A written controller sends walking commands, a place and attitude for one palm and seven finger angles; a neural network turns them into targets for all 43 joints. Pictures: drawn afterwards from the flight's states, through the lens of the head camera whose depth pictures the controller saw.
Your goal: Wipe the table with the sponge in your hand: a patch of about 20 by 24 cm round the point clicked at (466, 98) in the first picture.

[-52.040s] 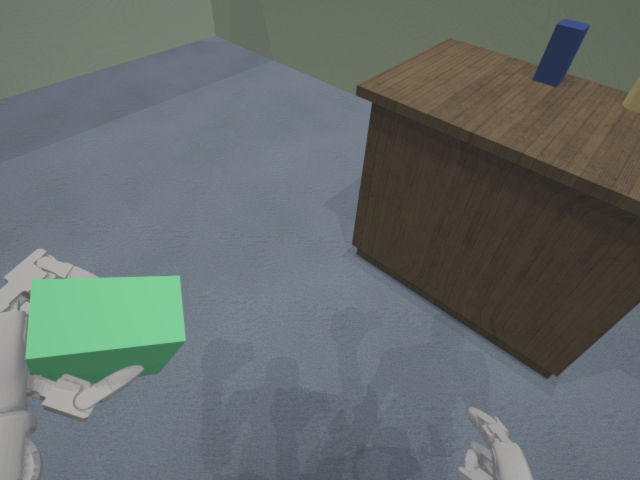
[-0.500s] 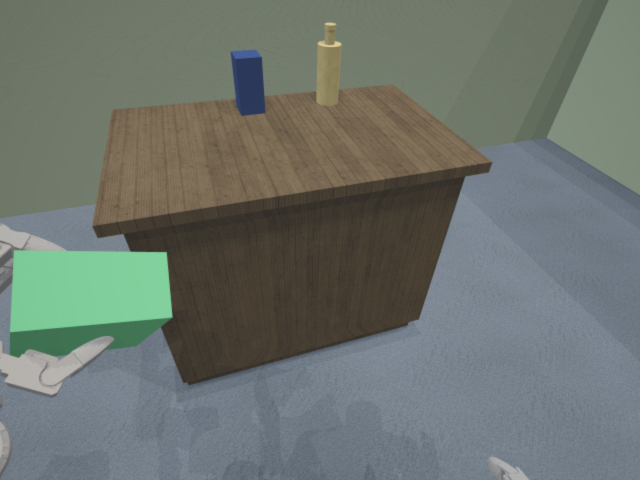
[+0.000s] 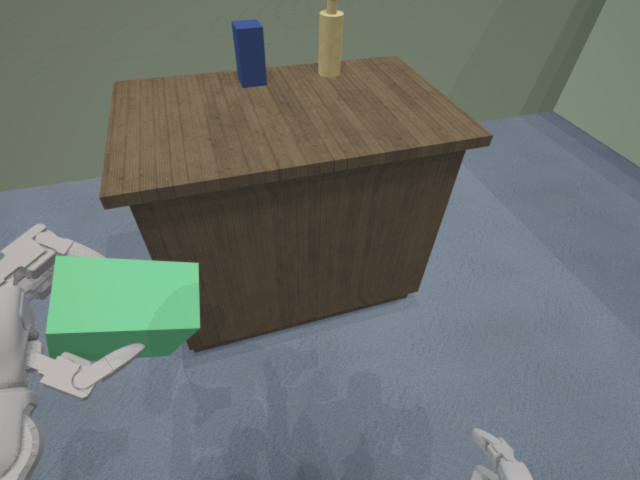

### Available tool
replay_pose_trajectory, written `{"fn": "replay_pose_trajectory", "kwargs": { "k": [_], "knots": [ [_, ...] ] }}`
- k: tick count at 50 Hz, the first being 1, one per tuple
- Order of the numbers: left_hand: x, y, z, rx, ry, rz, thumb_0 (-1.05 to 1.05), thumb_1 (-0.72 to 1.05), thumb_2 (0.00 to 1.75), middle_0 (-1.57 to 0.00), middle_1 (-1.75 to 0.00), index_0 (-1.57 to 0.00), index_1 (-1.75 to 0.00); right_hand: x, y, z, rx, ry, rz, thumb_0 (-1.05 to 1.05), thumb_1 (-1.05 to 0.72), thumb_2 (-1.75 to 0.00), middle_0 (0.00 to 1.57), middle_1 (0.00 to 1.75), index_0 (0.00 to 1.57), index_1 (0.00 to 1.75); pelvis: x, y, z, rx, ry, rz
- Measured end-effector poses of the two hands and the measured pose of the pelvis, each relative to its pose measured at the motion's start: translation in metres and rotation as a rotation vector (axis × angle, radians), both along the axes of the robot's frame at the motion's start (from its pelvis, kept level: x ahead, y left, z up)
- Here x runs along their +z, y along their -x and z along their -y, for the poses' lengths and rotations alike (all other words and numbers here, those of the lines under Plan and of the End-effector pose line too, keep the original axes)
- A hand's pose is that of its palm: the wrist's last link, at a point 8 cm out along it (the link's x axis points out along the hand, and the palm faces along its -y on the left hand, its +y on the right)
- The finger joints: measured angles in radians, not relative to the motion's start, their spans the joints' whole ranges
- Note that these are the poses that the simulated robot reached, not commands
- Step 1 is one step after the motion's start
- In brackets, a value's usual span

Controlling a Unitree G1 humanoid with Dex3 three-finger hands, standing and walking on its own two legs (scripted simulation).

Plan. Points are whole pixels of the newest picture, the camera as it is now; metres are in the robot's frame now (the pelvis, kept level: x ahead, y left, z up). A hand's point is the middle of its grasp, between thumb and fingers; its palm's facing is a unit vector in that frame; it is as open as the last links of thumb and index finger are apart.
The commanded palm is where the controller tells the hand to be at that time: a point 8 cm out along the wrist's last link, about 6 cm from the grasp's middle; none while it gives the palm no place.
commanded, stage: stand and wait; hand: left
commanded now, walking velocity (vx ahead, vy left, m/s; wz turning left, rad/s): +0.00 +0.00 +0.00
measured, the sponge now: (142, 314) +0.24 +0.20 +0.15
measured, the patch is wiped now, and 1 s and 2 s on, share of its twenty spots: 0.95 0.95 0.95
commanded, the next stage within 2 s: none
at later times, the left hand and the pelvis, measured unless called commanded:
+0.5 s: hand (96, 284) +0.25 +0.24 +0.18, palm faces +0.35 -0.84 -0.41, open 10.4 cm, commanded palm +0.19 +0.28 +0.22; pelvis +0.03 +0.01 +0.00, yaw -1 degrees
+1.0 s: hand (69, 289) +0.24 +0.26 +0.18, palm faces +0.37 -0.85 -0.38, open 10.4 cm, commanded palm +0.18 +0.30 +0.22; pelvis +0.01 +0.02 +0.01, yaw -1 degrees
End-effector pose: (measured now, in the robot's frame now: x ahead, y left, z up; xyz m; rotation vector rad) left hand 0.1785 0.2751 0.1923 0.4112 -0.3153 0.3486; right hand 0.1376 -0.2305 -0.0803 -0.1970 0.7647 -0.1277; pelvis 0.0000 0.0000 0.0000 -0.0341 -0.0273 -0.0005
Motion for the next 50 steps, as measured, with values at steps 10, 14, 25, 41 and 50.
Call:
{"fn": "replay_pose_trajectory", "kwargs": {
  "k": [10,14,25,41,50],
  "knots": [
    [0.02,-0.012,0.003,-0.024,-0.117,0.057,-0.01,-0.55,1.06,-0.7,-1.32,-0.73,-1.31,0.011,-0.018,0.011,-0.04,0.047,0.063,0.01,-0.9,-0.9,0.2,0.3,0.2,0.3,-0.002,-0.01,0.001,-0.006,-0.022,-0.005],
    [0.026,-0.02,0.0,0.004,-0.125,0.065,-0.01,-0.55,1.06,-0.7,-1.32,-0.72,-1.31,0.009,-0.029,0.007,-0.023,0.012,0.066,0.01,-0.9,-0.9,0.2,0.3,0.2,0.3,0.001,-0.015,0.003,-0.002,-0.005,-0.018],
    [0.005,-0.032,-0.003,-0.031,-0.075,-0.045,-0.01,-0.55,1.06,-0.7,-1.32,-0.72,-1.31,0.018,-0.048,-0.002,-0.029,0.02,0.072,0.01,-0.9,-0.9,0.2,0.3,0.2,0.3,0.005,-0.026,-0.007,-0.014,-0.015,-0.023],
    [0.009,-0.025,-0.019,-0.002,-0.052,-0.017,-0.01,-0.55,1.06,-0.7,-1.32,-0.72,-1.31,0.023,-0.049,-0.02,-0.01,0.017,0.091,0.01,-0.9,-0.9,0.2,0.3,0.2,0.3,0.007,-0.018,-0.018,-0.021,-0.007,-0.027],
    [0.005,-0.022,-0.023,-0.009,-0.046,-0.03,-0.01,-0.55,1.06,-0.7,-1.32,-0.72,-1.31,0.021,-0.036,-0.023,-0.016,0.032,0.064,0.01,-0.9,-0.9,0.2,0.3,0.2,0.3,0.008,-0.014,-0.024,-0.022,-0.004,-0.028]
  ]
}}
